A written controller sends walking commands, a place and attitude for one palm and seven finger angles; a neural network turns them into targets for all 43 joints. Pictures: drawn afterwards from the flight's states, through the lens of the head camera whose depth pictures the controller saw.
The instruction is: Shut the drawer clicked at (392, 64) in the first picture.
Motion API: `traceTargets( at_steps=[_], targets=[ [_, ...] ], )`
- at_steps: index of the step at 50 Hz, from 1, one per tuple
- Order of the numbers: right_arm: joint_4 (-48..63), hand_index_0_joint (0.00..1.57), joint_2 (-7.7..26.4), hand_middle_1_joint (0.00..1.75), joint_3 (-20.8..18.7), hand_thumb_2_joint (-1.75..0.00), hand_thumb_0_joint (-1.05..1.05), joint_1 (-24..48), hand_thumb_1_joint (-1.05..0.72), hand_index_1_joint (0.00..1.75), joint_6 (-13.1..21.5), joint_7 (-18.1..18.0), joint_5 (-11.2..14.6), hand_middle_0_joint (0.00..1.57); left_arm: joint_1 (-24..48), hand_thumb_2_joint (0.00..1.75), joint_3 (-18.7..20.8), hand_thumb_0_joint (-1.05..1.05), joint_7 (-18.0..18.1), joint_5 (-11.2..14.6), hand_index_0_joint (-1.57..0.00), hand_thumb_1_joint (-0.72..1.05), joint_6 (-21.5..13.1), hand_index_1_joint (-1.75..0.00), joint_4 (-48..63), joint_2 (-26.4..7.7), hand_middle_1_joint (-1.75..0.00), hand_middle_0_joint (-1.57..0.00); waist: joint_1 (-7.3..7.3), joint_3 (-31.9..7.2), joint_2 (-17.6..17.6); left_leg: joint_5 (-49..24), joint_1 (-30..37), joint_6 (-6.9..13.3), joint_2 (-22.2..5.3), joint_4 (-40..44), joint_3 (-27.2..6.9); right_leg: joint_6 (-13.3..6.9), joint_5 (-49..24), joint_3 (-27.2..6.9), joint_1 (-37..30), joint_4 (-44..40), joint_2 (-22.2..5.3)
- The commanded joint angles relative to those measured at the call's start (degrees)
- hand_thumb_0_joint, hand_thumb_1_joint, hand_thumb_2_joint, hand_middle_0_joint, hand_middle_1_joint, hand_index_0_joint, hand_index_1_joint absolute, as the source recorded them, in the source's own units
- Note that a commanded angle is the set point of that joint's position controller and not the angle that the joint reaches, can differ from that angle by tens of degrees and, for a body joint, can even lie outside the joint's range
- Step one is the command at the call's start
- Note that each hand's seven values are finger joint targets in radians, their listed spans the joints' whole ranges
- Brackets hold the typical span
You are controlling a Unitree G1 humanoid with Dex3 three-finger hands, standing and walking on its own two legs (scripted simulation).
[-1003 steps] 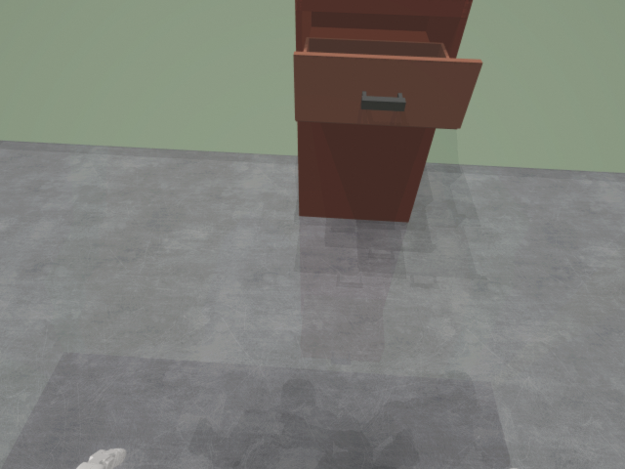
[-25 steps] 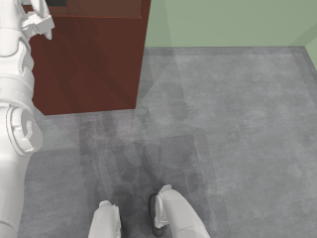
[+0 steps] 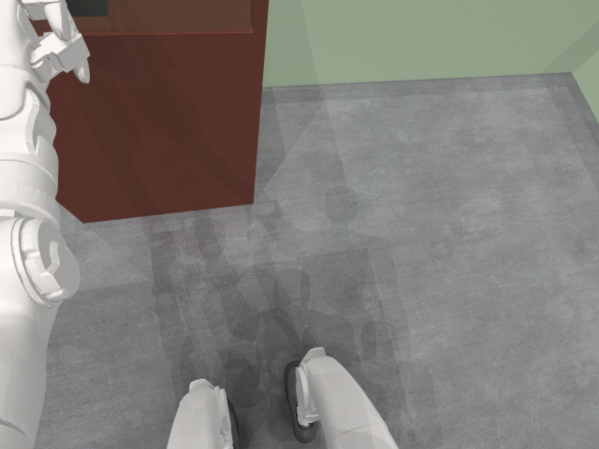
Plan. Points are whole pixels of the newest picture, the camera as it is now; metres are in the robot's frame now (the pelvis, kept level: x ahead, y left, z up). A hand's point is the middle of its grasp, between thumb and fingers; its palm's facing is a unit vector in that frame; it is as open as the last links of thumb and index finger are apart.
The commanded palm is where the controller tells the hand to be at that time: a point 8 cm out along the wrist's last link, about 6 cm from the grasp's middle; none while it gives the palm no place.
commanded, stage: pull the fist back off the drawer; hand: left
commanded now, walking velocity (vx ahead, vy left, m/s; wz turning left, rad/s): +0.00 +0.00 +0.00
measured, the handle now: out of the picture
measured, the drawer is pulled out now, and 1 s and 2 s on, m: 0.00 0.00 0.00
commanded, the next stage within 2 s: draw the hand back to the body in 0.18 s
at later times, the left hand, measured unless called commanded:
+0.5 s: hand (48, 75) +0.53 +0.17 +0.11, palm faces -0.01 -1.00 -0.05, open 3.3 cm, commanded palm +0.48 +0.21 +0.12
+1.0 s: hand out of the picture +0.36 +0.20 +0.18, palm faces +0.16 -0.95 -0.27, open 3.3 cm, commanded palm +0.32 +0.26 +0.20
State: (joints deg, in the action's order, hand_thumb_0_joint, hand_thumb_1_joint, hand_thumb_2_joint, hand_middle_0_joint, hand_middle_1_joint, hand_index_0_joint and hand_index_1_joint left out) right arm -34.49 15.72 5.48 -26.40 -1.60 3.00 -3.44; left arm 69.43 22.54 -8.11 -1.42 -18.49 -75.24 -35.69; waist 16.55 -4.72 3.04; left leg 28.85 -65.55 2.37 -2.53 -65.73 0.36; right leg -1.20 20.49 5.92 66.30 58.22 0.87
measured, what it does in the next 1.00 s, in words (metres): rises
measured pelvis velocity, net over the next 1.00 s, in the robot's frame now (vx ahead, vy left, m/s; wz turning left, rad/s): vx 0.08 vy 0.01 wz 0.04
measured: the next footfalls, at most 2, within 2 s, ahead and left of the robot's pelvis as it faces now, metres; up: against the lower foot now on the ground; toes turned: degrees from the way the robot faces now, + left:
none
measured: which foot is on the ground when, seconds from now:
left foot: down 0.00-1.00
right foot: down 0.00-1.00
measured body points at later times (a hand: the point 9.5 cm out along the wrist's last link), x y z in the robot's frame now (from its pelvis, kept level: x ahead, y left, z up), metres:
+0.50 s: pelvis +0.07 +0.01 +0.05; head +0.19 +0.01 +0.48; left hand +0.52 +0.23 +0.11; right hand +0.09 -0.24 -0.07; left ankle +0.01 +0.10 -0.64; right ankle +0.06 -0.11 -0.64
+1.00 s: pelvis +0.08 +0.01 +0.08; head +0.10 -0.01 +0.53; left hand +0.35 +0.25 +0.19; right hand +0.27 -0.21 -0.01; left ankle +0.00 +0.10 -0.65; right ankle +0.06 -0.12 -0.65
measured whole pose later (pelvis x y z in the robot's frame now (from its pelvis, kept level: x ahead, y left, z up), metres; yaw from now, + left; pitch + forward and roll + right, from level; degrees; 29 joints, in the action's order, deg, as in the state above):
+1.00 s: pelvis +0.08 +0.01 +0.08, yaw +2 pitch +5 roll -1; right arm -30.9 14.0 2.3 -11.1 0.4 -1.5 1.5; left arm -4.7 5.4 1.1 3.7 -4.4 -0.2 -16.0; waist -1.0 -3.3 4.0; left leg 22.4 -14.0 2.1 1.2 -32.0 0.5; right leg 0.2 18.0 2.7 17.7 31.2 -0.4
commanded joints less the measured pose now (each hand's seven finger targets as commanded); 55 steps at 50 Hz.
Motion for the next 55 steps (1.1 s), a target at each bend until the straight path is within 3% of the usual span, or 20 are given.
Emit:
traceTargets(
  at_steps=[1, 4, 11, 14, 17, 19, 23, 26, 29, 31, 33, 39, 40, 41, 42, 43, 45, 48, 51, 55],
  targets=[
    [1.88, 0.20, 11.48, 0.30, -5.11, -0.90, 0.00, -12.33, -0.90, 0.30, -0.11, -0.52, 0.35, 0.20, 22.03, 0.90, 0.64, 0.00, 0.29, 1.62, -1.40, 0.90, -3.62, -1.60, 15.75, -8.92, -1.60, -1.40, -0.79, -32.25, 8.91, -17.74, 22.14, -0.06, 0.65, 9.73, -5.03, -0.29, -7.12, -4.20, -20.27, -6.92, 1.51],
    [2.83, 0.20, 11.38, 0.30, -5.80, -0.90, 0.00, -12.00, -0.90, 0.30, -0.87, -0.19, 0.41, 0.20, 15.00, 0.90, 2.85, 0.00, 0.35, 2.74, -1.40, 0.90, -4.51, -1.60, 19.55, -8.85, -1.60, -1.40, -3.21, -36.18, 8.44, -24.24, 26.16, -0.59, 0.79, 10.17, -4.44, -0.48, -13.56, -4.05, -24.02, -6.47, 1.68],
    [2.24, 0.20, 10.52, 0.30, -6.63, -0.90, 0.00, -10.94, -0.90, 0.30, -1.92, -0.22, 0.82, 0.20, 13.48, 0.90, 1.27, 0.00, 0.90, 3.51, -1.40, 0.90, -7.07, -1.60, 22.63, -5.24, -1.60, -1.40, -2.68, -31.02, 5.76, -27.84, 27.08, -0.59, 1.01, 10.90, -3.39, -0.23, -18.80, -4.41, -25.96, -7.30, 1.79],
    [1.66, 0.20, 10.18, 0.30, -7.02, -0.90, 0.00, -10.77, -0.90, 0.30, -2.19, -0.14, 0.76, 0.20, 12.50, 0.90, -0.56, 0.00, 0.58, 3.85, -1.40, 0.90, -8.72, -1.60, 24.66, -2.54, -1.60, -1.40, -3.31, -32.11, 10.26, -36.35, 33.78, -1.77, 0.47, 10.67, -4.45, -0.45, -21.25, -3.77, -23.51, -6.74, 1.75],
    [4.39, 0.20, 10.23, 0.30, -7.93, -0.90, 0.00, -10.02, -0.90, 0.30, -2.73, 0.24, 1.56, 0.20, -1.83, 0.90, 0.71, 0.00, -0.59, 6.18, -1.40, 0.90, -8.37, -1.60, 34.07, -2.57, -1.60, -1.40, -7.93, -40.92, 11.79, -51.01, 43.58, -3.07, 0.04, 12.41, -4.76, -0.74, -28.27, -3.44, -30.16, -7.89, 1.90],
    [5.82, 0.20, 8.91, 0.30, -8.29, -0.90, 0.00, -8.42, -0.90, 0.30, -2.39, 0.72, 2.40, 0.20, -10.42, 0.90, -1.93, 0.00, -1.47, 8.07, -1.40, 0.90, -6.56, -1.60, 41.68, 1.89, -1.60, -1.40, -9.73, -42.31, 12.18, -57.68, 46.72, -3.44, -0.27, 13.91, -4.61, -0.54, -34.06, -3.63, -34.32, -9.72, 1.40],
    [7.28, 0.20, 8.44, 0.30, -8.34, -0.90, 0.00, -4.89, -0.90, 0.30, -1.33, 0.54, 4.35, 0.20, -22.19, 0.90, -3.13, 0.00, -1.65, 11.40, -1.40, 0.90, -1.26, -1.60, 46.86, 5.53, -1.60, -1.40, -10.13, -31.95, -0.15, -44.69, 36.71, -0.57, 0.45, 18.80, -1.58, -0.10, -37.36, -4.25, -44.08, -13.18, 0.86],
    [8.37, 0.20, 8.17, 0.30, -8.09, -0.90, 0.00, -0.38, -0.90, 0.30, -0.23, -0.26, 5.19, 0.20, -24.97, 0.90, -3.28, 0.00, -0.29, 12.23, -1.40, 0.90, -0.90, -1.60, 53.31, 6.46, -1.60, -1.40, -10.99, -24.59, 0.44, -31.79, 36.25, -0.76, 1.44, 22.50, -0.64, -0.15, -27.05, -3.97, -44.21, -15.97, 1.14],
    [8.36, 0.20, 7.35, 0.30, -7.72, -0.90, 0.00, 1.23, -0.90, 0.30, 0.97, -1.11, 5.32, 0.20, -30.60, 0.90, -5.85, 0.00, 0.22, 12.57, -1.40, 0.90, -1.82, -1.60, 58.06, 9.28, -1.60, -1.40, -11.17, -20.13, 0.40, -40.55, 39.85, -0.81, 0.98, 23.28, -0.72, -0.31, -31.89, -3.70, -45.22, -16.40, 1.03],
    [8.78, 0.20, 6.84, 0.30, -8.19, -0.90, 0.00, 1.18, -0.90, 0.30, 2.25, -1.23, 5.14, 0.20, -36.71, 0.90, -6.70, 0.00, -0.59, 12.99, -1.40, 0.90, -1.44, -1.60, 63.57, 10.00, -1.60, -1.40, -12.63, -24.81, 1.81, -53.10, 42.73, -1.08, 0.66, 22.35, -0.66, -0.08, -42.99, -4.27, -50.27, -15.17, 0.09],
    [8.73, 0.20, 6.39, 0.30, -7.83, -0.90, 0.00, 1.93, -0.90, 0.30, 3.30, -1.24, 5.16, 0.20, -39.41, 0.90, -7.20, 0.00, -1.90, 12.91, -1.40, 0.90, -0.06, -1.60, 67.44, 9.59, -1.60, -1.40, -13.48, -27.08, 6.62, -59.12, 48.06, -2.23, 0.51, 22.67, -1.52, -0.05, -44.15, -4.26, -50.58, -15.39, -0.34],
    [10.44, 0.20, 6.39, 0.30, -6.22, -0.90, 0.00, 11.97, -0.90, 0.30, 5.90, -3.28, 6.65, 0.20, -41.68, 0.90, -7.66, 0.00, -3.27, 15.37, -1.40, 0.90, 3.61, -1.60, 68.89, 11.65, -1.60, -1.40, -12.98, -10.27, -3.12, -22.45, 41.82, -1.16, 2.14, 30.46, -1.40, -0.46, -19.24, -2.83, -48.92, -22.23, -0.02],
    [10.63, 0.20, 5.64, 0.30, -6.71, -0.90, 0.00, 15.58, -0.90, 0.30, 4.83, -3.98, 6.47, 0.20, -45.14, 0.90, -11.69, 0.00, 2.65, 8.07, -1.40, 0.90, 4.75, -1.60, 74.67, 8.53, -1.60, -1.40, -15.68, -9.75, -2.19, -25.64, 44.94, -0.35, 2.58, 32.39, -0.99, -0.87, -18.82, -4.49, -51.42, -24.63, -1.50],
    [11.31, 0.20, 5.06, 0.30, -6.69, -0.90, 0.00, 14.75, -0.90, 0.30, 4.71, -4.44, 6.26, 0.20, -50.80, 0.90, -13.38, 0.00, 5.27, 7.40, -1.40, 0.90, 6.48, -1.60, 76.25, 12.76, -1.60, -1.40, -15.17, -10.23, -1.83, -34.95, 48.49, -0.47, 2.04, 32.35, -1.22, -0.68, -24.78, -3.76, -52.25, -24.65, -1.60],
    [11.46, 0.20, 5.06, 0.30, -6.83, -0.90, 0.00, 13.79, -0.90, 0.30, 4.89, -4.43, 5.99, 0.20, -55.39, 0.90, -14.53, 0.00, 5.95, 7.31, -1.40, 0.90, 8.02, -1.60, 78.85, 14.20, -1.60, -1.40, -16.03, -13.26, 1.66, -47.14, 52.36, -0.85, 1.79, 30.90, -1.40, -0.44, -31.68, -3.90, -53.24, -24.17, -1.71],
    [11.15, 0.20, 4.94, 0.30, -6.86, -0.90, 0.00, 12.80, -0.90, 0.30, 4.84, -4.20, 5.66, 0.20, -58.66, 0.90, -13.59, 0.00, 6.98, 6.72, -1.40, 0.90, 8.86, -1.60, 82.54, 12.72, -1.60, -1.40, -16.80, -18.35, 4.18, -55.99, 56.52, -1.93, 1.31, 30.54, -2.37, -0.34, -35.65, -4.16, -55.99, -24.20, -2.15],
    [10.62, 0.20, 4.61, 0.30, -6.32, -0.90, 0.00, 14.74, -0.90, 0.30, 4.67, -4.33, 5.23, 0.20, -59.62, 0.90, -12.06, 0.00, 9.35, 5.58, -1.40, 0.90, 9.84, -1.60, 86.74, 10.53, -1.60, -1.40, -16.82, -16.02, 2.16, -52.66, 58.21, -2.64, 0.60, 33.03, -2.71, -0.23, -32.45, -4.00, -56.84, -26.20, -2.07],
    [10.58, 0.20, 4.37, 0.30, -5.60, -0.90, 0.00, 17.66, -0.90, 0.30, 4.11, -5.46, 4.92, 0.20, -62.18, 0.90, -10.28, 0.00, 11.51, 5.08, -1.40, 0.90, 11.60, -1.60, 89.56, 9.07, -1.60, -1.40, -16.84, -10.41, -5.43, -43.33, 55.29, -0.99, 1.05, 36.52, -1.18, 0.01, -32.93, -4.27, -60.20, -28.69, -2.13],
    [10.47, 0.20, 3.70, 0.30, -5.08, -0.90, 0.00, 19.55, -0.90, 0.30, 4.09, -6.35, 4.86, 0.20, -63.30, 0.90, -9.30, 0.00, 12.84, 4.74, -1.40, 0.90, 12.39, -1.60, 92.85, 8.89, -1.60, -1.40, -17.31, -8.30, -3.37, -40.14, 57.16, -1.07, 1.16, 39.27, -1.10, -0.14, -28.85, -4.00, -61.52, -30.48, -2.11],
    [9.92, 0.20, 3.11, 0.30, -4.52, -0.90, 0.00, 20.47, -0.90, 0.30, 5.35, -6.43, 4.28, 0.20, -68.18, 0.90, -9.52, 0.00, 13.73, 4.47, -1.40, 0.90, 12.52, -1.60, 99.10, 9.48, -1.60, -1.40, -18.13, -7.58, 4.55, -42.18, 61.43, -2.12, 1.24, 41.46, -1.60, -0.44, -26.68, -3.87, -63.12, -33.02, -2.10]
  ],
)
